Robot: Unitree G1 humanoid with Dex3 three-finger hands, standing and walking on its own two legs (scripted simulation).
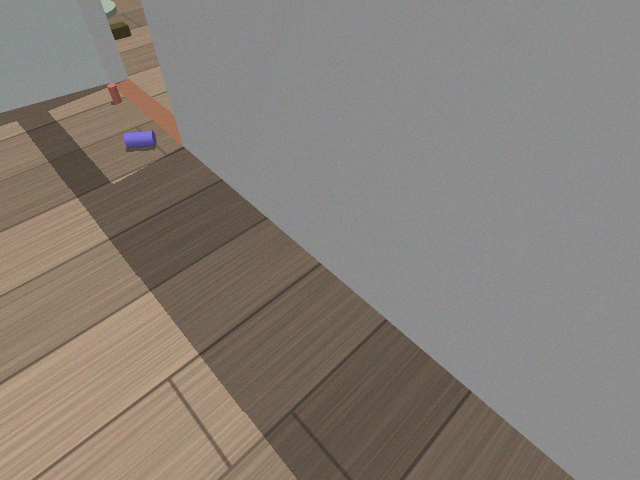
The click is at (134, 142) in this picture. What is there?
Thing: lying can
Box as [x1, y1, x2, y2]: [124, 131, 156, 147]
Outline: 153,131 124,133 124,140 126,146 137,147 155,145 156,142
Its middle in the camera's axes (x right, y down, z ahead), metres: -0.93 -0.50 +2.02
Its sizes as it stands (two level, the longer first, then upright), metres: 0.138 0.079 0.079
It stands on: the floor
